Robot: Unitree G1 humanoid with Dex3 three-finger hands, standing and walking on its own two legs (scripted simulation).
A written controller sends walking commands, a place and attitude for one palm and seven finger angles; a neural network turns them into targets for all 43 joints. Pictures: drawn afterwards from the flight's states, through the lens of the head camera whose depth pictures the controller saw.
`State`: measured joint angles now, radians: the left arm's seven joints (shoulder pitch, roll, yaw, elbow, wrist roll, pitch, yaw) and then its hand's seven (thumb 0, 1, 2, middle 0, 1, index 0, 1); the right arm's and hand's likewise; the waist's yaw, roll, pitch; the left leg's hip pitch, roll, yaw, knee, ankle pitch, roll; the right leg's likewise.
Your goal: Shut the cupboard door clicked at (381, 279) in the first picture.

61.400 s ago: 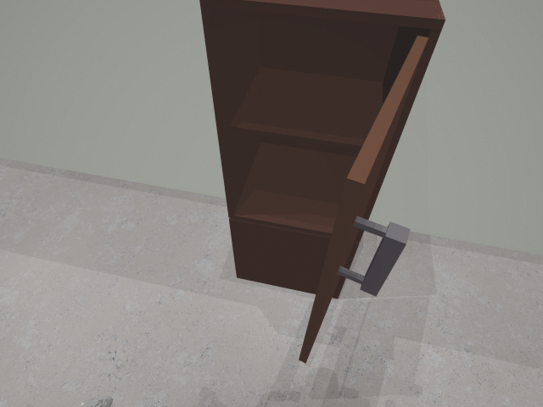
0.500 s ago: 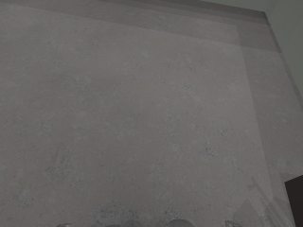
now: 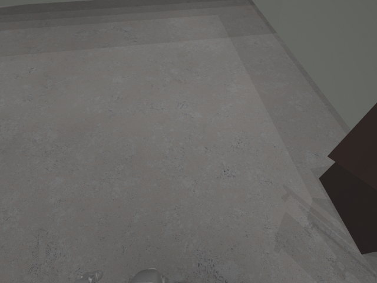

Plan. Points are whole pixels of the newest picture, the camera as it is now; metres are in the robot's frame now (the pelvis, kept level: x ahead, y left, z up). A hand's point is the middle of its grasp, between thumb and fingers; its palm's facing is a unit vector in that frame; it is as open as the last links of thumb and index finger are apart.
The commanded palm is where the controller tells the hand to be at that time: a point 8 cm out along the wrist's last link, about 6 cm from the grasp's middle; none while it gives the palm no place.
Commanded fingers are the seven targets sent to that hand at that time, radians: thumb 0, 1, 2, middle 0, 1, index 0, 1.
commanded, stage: turn to face it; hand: left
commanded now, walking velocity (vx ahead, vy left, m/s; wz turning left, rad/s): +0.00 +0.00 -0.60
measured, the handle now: out of the picture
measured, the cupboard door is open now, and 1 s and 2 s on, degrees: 32 32 32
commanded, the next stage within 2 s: take the last steps up to it in 1.32 s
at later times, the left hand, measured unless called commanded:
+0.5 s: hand (130, 248) +0.21 +0.16 -0.16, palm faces -0.32 -0.91 -0.25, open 7.4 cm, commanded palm none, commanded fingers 0.00 0.90 0.90 -0.20 -0.30 -0.20 -0.30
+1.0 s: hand (141, 231) +0.26 +0.14 -0.17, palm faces -0.53 -0.82 -0.20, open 7.4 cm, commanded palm none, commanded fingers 0.00 0.90 0.90 -0.20 -0.30 -0.20 -0.30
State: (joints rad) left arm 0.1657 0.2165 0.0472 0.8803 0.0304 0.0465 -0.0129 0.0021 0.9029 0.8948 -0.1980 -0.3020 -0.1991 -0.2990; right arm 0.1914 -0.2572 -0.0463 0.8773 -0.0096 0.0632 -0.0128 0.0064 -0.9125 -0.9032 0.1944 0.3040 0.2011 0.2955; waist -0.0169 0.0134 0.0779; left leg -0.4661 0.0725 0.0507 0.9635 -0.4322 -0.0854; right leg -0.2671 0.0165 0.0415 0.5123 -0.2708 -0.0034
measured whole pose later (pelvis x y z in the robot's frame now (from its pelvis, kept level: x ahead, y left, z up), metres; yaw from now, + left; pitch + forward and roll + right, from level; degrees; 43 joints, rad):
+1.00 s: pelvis +0.07 +0.02 +0.00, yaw -35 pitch +1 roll -2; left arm 0.16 0.27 0.09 0.91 0.02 0.08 -0.03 0.01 0.91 0.90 -0.20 -0.30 -0.20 -0.30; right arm 0.22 -0.20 0.00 0.85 -0.03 0.01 -0.03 0.00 -0.91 -0.90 0.20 0.30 0.21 0.30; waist 0.01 -0.03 0.08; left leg -0.26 0.10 0.13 0.53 -0.29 0.00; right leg -0.47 0.01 0.00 1.08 -0.48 0.06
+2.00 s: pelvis +0.11 -0.15 -0.01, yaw -54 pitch +1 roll +0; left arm 0.10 0.23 0.06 0.98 0.03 0.00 -0.07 0.00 0.91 0.90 -0.19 -0.30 -0.19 -0.30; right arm 0.47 -0.20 -0.04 1.08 -0.03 -0.01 -0.02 0.00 -0.91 -0.90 0.20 0.30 0.21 0.30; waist -0.07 0.01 0.06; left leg -0.08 0.20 0.18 0.58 -0.45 -0.09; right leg -0.39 -0.03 -0.09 0.57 -0.20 -0.02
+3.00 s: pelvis +0.15 -0.32 +0.01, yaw -52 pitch +1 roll +2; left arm 0.19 0.19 0.03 0.99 0.04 0.01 0.04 0.00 0.90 0.89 -0.20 -0.30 -0.20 -0.30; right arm 0.13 -0.24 -0.05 0.96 0.00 0.06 -0.01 0.00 -0.91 -0.90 0.19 0.30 0.20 0.30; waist 0.03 -0.03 0.07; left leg -0.30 -0.01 0.03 0.72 -0.44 -0.06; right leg -0.29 -0.09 0.00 0.49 -0.21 0.04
